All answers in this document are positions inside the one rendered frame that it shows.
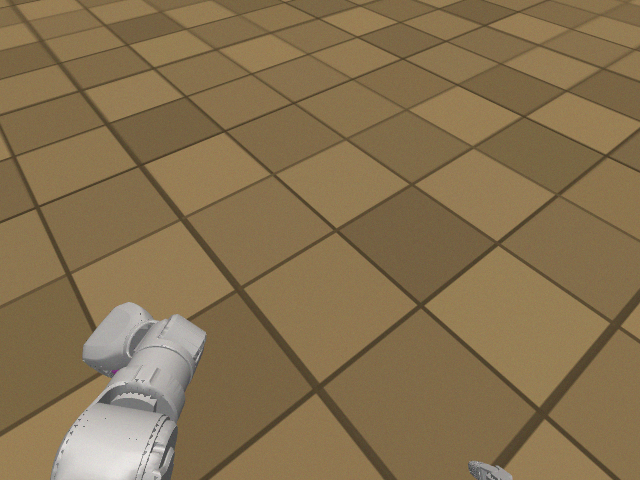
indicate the right robot hand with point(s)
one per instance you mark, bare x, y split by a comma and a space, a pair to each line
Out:
483, 471

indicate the left robot hand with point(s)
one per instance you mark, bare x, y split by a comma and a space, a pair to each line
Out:
103, 351

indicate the left robot arm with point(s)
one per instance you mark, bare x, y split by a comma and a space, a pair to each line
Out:
129, 431

